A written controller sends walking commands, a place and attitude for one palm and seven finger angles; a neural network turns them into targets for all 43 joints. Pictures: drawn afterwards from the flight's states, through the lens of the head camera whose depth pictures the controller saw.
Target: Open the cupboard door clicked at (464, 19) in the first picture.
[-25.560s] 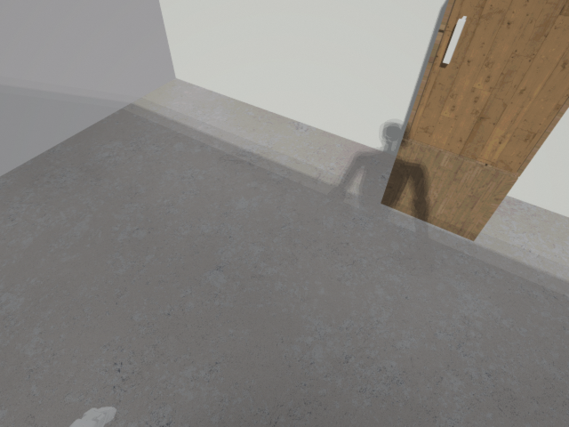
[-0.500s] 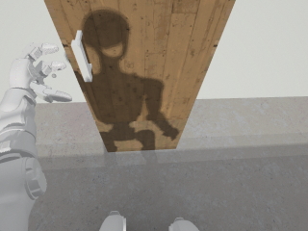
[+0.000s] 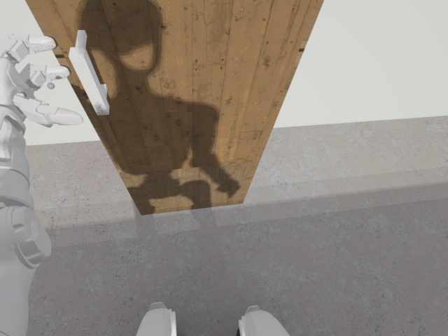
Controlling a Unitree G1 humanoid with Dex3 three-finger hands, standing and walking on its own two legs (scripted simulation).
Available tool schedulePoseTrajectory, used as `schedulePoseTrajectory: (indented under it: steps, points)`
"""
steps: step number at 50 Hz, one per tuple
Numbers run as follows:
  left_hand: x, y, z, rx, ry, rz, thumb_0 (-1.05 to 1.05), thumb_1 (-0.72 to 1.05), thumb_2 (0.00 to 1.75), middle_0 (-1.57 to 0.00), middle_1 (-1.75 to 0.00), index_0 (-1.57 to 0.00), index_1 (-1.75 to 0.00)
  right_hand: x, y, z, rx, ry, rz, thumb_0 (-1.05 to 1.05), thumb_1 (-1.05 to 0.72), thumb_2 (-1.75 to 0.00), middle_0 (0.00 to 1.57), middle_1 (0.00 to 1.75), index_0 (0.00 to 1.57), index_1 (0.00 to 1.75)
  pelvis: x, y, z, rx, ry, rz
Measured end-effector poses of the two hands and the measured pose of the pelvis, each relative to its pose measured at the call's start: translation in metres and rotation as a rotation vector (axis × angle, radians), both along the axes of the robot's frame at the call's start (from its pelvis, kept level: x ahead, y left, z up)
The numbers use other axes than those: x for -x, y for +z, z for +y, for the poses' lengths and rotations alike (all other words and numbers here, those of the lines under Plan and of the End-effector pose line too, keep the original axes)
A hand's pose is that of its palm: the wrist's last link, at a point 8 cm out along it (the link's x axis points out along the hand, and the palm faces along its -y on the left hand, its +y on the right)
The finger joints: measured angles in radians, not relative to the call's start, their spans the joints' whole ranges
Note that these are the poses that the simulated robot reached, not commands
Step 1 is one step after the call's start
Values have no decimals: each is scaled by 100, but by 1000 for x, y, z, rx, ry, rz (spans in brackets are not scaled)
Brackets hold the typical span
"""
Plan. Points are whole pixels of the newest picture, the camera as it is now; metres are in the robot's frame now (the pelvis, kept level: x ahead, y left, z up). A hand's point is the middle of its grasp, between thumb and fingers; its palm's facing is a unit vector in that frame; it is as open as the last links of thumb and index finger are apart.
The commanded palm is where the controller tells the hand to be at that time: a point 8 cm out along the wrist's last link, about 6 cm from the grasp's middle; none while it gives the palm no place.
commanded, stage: move the hooked fingers beside the handle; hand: left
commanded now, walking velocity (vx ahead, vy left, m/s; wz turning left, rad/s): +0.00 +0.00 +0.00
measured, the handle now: (92, 75) +0.54 +0.19 +0.11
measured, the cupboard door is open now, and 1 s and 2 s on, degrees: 0 0 0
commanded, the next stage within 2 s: slide the fingers in behind the handle in 0.58 s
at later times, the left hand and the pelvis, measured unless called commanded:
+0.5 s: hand (51, 92) +0.50 +0.24 +0.11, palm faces +0.06 -1.00 +0.01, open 14.0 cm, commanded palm +0.48 +0.29 +0.12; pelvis +0.01 +0.00 +0.00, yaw +1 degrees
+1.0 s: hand (60, 90) +0.50 +0.23 +0.12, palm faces +0.08 -1.00 -0.01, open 14.0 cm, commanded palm +0.48 +0.26 +0.11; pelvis +0.00 +0.00 +0.00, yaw +1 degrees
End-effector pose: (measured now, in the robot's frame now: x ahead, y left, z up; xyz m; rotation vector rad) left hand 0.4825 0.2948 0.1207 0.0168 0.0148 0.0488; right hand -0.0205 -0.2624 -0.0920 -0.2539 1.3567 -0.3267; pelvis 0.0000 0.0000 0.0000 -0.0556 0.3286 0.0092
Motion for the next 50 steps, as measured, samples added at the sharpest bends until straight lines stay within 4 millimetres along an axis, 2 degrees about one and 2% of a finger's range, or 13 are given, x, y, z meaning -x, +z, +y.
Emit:
schedulePoseTrajectory:
  steps: [6, 14, 23, 31, 37, 42, 50]
  points:
    - [1, -6, 4, 27, 13, 24, -1, -50, 30, -31, -120, -31, -121, -10, 0, 4, -7, 9, -11, 0, -90, -90, 21, 30, 21, 30, -3, 1, 2, 3, 5, -4]
    - [2, 2, 10, 12, 10, -19, -1, -50, 30, -30, -120, -30, -121, -29, 1, 4, -3, 31, -50, 0, -90, -90, 21, 30, 21, 30, -6, 1, 3, 6, 9, -6]
    - [5, -11, 2, 31, 4, 27, -1, -50, 30, -30, -120, -30, -120, -44, 0, 3, -3, 61, -76, 0, -90, -90, 21, 30, 21, 30, -6, 1, 3, 5, 16, -9]
    - [2, -1, 2, 9, 14, -23, -1, -50, 30, -30, -120, -30, -120, -39, -2, 1, -5, 47, -68, 0, -91, -90, 21, 30, 21, 30, -5, -1, 1, 6, 15, -7]
    - [3, -3, 0, 13, 2, 27, -1, -50, 30, -29, -120, -30, -120, -31, -3, 1, -14, 38, -49, 0, -91, -90, 21, 30, 21, 30, -6, 0, 0, 3, 14, -8]
    - [6, -2, -11, 12, -8, -7, -1, -50, 30, -29, -120, -30, -120, -26, -3, 0, -22, 37, -37, 0, -91, -90, 21, 30, 21, 30, -5, 1, -2, 1, 15, -14]
    - [10, -3, -15, 11, 36, -8, -1, -50, 30, -28, -120, -28, -120, -27, -5, -3, -24, 43, -47, 0, -91, -90, 21, 30, 20, 30, -3, 0, -4, 0, 23, -21]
